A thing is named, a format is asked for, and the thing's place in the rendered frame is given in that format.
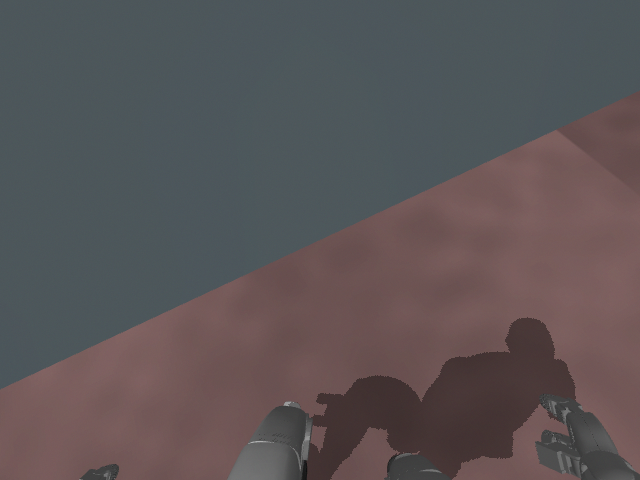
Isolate right robot arm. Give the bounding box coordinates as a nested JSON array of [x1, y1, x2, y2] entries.
[[579, 451, 640, 480]]

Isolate right robot hand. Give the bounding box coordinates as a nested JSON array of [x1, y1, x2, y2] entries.
[[535, 394, 619, 480]]

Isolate left robot hand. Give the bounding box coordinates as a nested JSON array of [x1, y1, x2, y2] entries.
[[79, 464, 119, 480]]

